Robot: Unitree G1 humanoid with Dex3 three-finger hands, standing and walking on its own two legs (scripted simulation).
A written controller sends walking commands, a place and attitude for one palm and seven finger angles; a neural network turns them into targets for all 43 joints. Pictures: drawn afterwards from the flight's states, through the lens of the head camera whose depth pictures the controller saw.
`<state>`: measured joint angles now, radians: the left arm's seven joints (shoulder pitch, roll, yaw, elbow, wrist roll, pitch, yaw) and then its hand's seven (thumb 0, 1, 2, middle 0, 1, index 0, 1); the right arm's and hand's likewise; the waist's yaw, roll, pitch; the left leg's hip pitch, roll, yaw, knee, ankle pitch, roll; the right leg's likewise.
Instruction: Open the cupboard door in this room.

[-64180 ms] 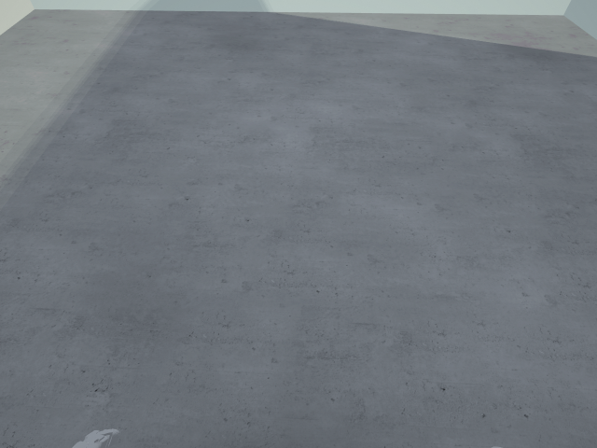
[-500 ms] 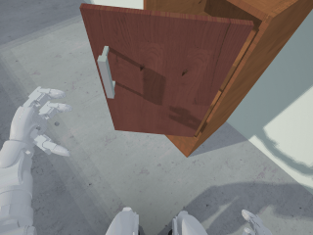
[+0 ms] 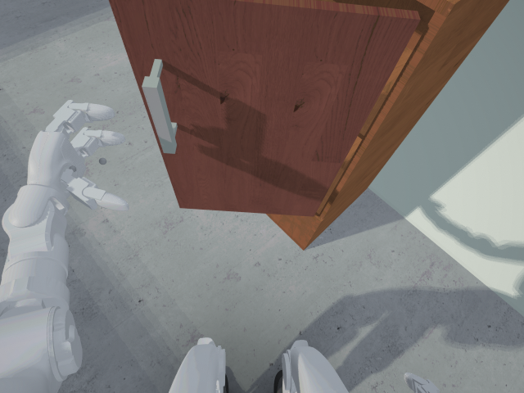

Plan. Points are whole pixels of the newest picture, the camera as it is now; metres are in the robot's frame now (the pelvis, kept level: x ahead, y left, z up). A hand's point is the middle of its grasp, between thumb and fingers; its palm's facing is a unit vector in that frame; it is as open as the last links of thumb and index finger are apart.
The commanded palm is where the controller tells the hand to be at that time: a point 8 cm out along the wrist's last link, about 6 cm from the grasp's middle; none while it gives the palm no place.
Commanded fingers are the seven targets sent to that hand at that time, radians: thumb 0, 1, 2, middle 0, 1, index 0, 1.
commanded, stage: move the hooked fingers beside the handle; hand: left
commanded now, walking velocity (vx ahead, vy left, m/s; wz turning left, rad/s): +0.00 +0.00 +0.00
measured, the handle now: (164, 110) +0.54 +0.16 +0.05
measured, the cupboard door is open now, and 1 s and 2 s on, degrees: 44 44 44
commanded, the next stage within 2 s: slide the fingers in behind the handle in 1.16 s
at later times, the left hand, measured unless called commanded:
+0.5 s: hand (124, 130) +0.49 +0.21 +0.05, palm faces -0.06 -1.00 -0.02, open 14.0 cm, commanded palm +0.47 +0.26 +0.05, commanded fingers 0.00 -0.50 0.30 -0.30 -1.20 -0.30 -1.20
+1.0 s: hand (119, 137) +0.49 +0.22 +0.04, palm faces -0.05 -1.00 -0.01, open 14.0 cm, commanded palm +0.48 +0.26 +0.05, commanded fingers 0.00 -0.50 0.30 -0.30 -1.20 -0.30 -1.20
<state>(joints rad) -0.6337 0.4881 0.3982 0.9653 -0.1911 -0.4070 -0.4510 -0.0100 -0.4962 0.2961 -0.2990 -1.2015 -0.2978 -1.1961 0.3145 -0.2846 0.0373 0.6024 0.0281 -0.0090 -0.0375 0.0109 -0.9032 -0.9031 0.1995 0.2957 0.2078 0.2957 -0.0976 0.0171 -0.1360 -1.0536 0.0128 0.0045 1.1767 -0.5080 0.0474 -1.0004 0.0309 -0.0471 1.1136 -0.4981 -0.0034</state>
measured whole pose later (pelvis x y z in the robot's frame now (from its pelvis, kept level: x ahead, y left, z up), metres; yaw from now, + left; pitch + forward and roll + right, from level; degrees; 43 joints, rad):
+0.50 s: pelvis +0.00 +0.00 -0.01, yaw -1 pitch +25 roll -4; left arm -0.82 0.57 0.45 1.11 -0.13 -0.40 -0.41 -0.01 -0.49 0.30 -0.30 -1.20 -0.30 -1.20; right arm 0.36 -0.28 0.05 0.60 0.01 0.06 -0.02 0.01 -0.90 -0.90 0.20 0.30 0.21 0.30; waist -0.16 0.03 -0.13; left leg -1.14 0.03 0.01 1.22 -0.52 0.05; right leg -1.09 0.05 -0.04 1.14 -0.50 0.00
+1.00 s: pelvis +0.00 +0.00 -0.01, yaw -1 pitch +25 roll -4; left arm -0.81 0.54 0.42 1.11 -0.13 -0.42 -0.39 -0.01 -0.50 0.30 -0.30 -1.20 -0.30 -1.20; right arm 0.32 -0.28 0.05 0.59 0.01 0.06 -0.02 0.01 -0.90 -0.90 0.20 0.30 0.21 0.30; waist -0.15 0.02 -0.13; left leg -1.13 0.02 0.00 1.22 -0.52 0.05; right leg -1.07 0.04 -0.05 1.13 -0.50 0.00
